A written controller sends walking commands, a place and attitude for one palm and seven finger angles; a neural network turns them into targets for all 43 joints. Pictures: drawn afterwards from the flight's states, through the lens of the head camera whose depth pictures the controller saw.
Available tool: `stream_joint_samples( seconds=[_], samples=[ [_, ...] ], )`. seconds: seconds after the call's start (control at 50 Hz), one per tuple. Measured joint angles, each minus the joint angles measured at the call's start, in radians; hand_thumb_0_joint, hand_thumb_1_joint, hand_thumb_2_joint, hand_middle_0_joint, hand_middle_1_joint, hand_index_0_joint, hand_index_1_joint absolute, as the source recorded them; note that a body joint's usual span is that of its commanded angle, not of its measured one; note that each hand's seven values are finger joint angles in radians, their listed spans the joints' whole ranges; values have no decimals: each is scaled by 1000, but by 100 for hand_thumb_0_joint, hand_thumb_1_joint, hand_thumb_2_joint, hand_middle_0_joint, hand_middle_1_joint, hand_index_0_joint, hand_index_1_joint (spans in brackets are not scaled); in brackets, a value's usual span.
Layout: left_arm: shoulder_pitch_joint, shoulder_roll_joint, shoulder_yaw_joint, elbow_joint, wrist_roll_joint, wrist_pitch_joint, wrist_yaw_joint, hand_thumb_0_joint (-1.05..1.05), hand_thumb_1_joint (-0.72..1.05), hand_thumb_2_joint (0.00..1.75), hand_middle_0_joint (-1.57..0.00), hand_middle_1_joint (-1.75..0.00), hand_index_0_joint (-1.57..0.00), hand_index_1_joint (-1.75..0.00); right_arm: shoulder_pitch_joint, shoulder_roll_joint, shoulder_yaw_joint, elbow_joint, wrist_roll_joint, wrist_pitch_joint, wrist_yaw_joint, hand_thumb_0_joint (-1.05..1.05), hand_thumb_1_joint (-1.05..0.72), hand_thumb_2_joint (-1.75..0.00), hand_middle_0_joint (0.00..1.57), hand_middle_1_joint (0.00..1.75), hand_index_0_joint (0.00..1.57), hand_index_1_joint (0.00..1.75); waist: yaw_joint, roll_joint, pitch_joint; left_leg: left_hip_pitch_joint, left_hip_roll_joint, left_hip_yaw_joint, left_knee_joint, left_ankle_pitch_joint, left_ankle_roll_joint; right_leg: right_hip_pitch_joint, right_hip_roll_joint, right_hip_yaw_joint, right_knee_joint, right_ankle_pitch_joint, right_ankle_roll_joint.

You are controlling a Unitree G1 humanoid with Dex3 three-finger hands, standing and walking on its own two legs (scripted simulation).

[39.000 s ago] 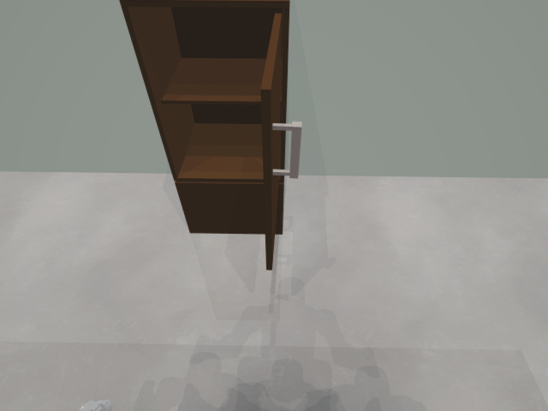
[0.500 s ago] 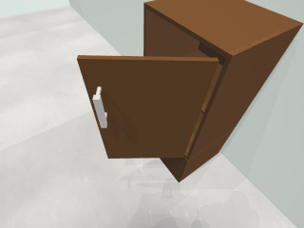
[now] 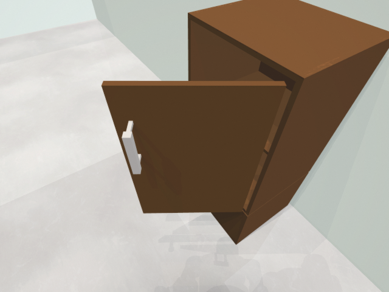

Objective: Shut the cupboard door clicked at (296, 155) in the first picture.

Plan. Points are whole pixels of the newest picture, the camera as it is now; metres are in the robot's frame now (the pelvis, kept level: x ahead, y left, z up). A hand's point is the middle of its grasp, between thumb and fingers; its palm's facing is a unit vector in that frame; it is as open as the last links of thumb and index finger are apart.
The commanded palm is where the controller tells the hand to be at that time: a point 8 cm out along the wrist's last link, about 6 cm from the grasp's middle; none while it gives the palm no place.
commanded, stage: look again from close up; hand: left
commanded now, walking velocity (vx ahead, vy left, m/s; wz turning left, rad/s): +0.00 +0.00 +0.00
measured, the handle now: (133, 148) +0.44 +0.18 +0.02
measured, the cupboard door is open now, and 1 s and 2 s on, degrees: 57 57 57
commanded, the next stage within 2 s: raise the hand and make a fist in 0.04 s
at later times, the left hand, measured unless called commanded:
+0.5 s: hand (116, 283) +0.15 +0.17 -0.05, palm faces +0.04 -1.00 +0.00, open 6.5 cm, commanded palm +0.11 +0.23 -0.05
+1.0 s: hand (92, 270) +0.17 +0.21 -0.02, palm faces +0.13 -0.99 -0.03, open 4.1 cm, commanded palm +0.13 +0.25 -0.01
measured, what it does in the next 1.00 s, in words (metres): lowers itself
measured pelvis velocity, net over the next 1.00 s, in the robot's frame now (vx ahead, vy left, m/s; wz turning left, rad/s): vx -0.04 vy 0.01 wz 0.01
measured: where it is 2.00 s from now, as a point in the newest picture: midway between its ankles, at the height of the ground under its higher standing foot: outside the picture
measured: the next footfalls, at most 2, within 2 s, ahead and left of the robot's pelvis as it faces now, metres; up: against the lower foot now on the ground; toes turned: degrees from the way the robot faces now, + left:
none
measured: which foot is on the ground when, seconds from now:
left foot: down 0.00-1.00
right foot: down 0.00-1.00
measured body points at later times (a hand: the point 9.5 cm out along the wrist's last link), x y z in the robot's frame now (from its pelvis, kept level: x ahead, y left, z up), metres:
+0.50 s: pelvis -0.05 -0.03 -0.07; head -0.01 -0.02 +0.38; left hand +0.14 +0.22 -0.05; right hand +0.16 -0.27 -0.13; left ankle +0.02 +0.11 -0.73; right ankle -0.06 -0.12 -0.73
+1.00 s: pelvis -0.04 +0.01 -0.07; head +0.00 +0.01 +0.37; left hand +0.15 +0.26 -0.02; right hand +0.11 -0.22 -0.16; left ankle +0.02 +0.11 -0.73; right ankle -0.06 -0.12 -0.73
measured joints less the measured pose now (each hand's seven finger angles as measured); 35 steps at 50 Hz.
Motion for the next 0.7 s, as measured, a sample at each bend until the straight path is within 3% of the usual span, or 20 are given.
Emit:
stream_joint_samples(
  seconds=[0.16, 0.18, 0.2, 0.24, 0.28, 0.32, 0.38, 0.44, 0.48, 0.52, 0.58, 0.64, 0.7],
  samples=[
    [-6, 4, -1, -4, 4, 2, 2, 0, 91, 90, -20, -30, -20, -30, -18, -7, 1, 4, 3, 7, 1, 0, -91, -90, 20, 29, 20, 30, 4, -2, 9, -2, 12, -2, -5, 4, -5, 8, 12, -1, -28, 15, -2],
    [38, -3, 58, -172, -16, 63, -8, 0, 90, 90, -20, -30, -20, -30, -10, -10, 3, -29, 10, -17, -9, 0, -91, -90, 20, 29, 20, 30, 2, -1, 29, -15, 19, -5, 21, -4, -6, -9, 18, -7, 4, 15, -4],
    [93, 3, 74, -365, -51, 65, 5, 1, 90, 90, -20, -30, -20, -30, 9, -13, 12, -71, 30, -71, -33, 1, -91, -90, 20, 30, 21, 30, 7, -7, 45, -27, 20, -4, 44, -13, -7, -53, 15, -21, 85, 9, -7],
    [172, 25, 69, -666, -109, -2, 48, 1, 91, 90, -21, -31, -20, -30, 49, -16, 10, -129, 52, -178, -58, 1, -91, -90, 20, 30, 21, 30, 10, -23, 34, -39, 1, 0, 60, -18, -9, -130, -8, -38, 228, 7, -16],
    [177, 24, 72, -852, -139, -42, 61, 1, 91, 90, -22, -32, -21, -32, 83, -26, -12, -191, 53, -232, -44, 1, -91, -90, 20, 29, 20, 30, -5, -15, -16, -78, -19, -17, 84, -20, -9, -173, -19, -51, 262, -10, -25],
    [127, 15, 93, -926, -157, -139, 36, 1, 91, 90, -23, -34, -23, -33, 83, -42, -23, -246, 48, -264, -32, 1, -91, -90, 20, 29, 20, 30, -21, -2, -73, -166, -32, -31, 154, -38, -9, -199, -26, -53, 238, -92, -27],
    [44, -12, 151, -894, -206, -338, -75, 0, 91, 90, -26, -38, -26, -37, 13, -59, -35, -304, 31, -273, -7, 1, -91, -90, 20, 30, 20, 30, -32, 29, -119, -325, -6, -41, 277, -59, -17, -360, 0, -53, 355, -114, -27],
    [33, -5, 191, -841, -257, -502, -265, 0, 91, 90, -31, -42, -30, -42, -39, -48, -47, -360, 23, -265, 17, 1, -91, -90, 20, 30, 20, 30, -19, -13, -153, -473, 7, -35, 394, -100, -32, -524, 12, -38, 497, -151, -40],
    [58, 0, 205, -814, -281, -520, -362, 0, 91, 90, -34, -46, -34, -46, -50, -50, -55, -408, 26, -251, 21, 1, -91, -90, 20, 30, 20, 30, -5, -37, -161, -550, 14, -41, 467, -122, -42, -601, 19, -42, 576, -182, -50],
    [105, 1, 217, -808, -297, -487, -405, 0, 90, 90, -38, -50, -38, -49, -54, -64, -63, -452, 30, -241, 13, 1, -91, -90, 20, 30, 20, 30, 10, -36, -159, -605, 20, -58, 533, -143, -46, -644, 25, -58, 630, -203, -59],
    [190, 6, 228, -853, -306, -457, -378, 1, 90, 90, -43, -55, -43, -55, -50, -83, -69, -490, 32, -241, -5, 1, -91, -90, 20, 30, 20, 30, 35, -15, -161, -665, 26, -89, 610, -169, -47, -681, 35, -86, 681, -226, -60],
    [224, 18, 228, -957, -311, -499, -327, 2, 90, 90, -49, -61, -48, -61, -48, -90, -60, -491, 28, -262, -31, 1, -91, -90, 20, 29, 20, 30, 61, 10, -157, -704, 31, -117, 665, -186, -42, -700, 44, -113, 710, -237, -63],
    [179, 34, 206, -1054, -327, -549, -324, 2, 90, 90, -54, -67, -53, -67, -52, -84, -32, -477, 29, -278, -52, 1, -91, -90, 20, 29, 20, 30, 69, 35, -150, -732, 33, -138, 700, -194, -39, -712, 50, -132, 725, -239, -63]
  ],
)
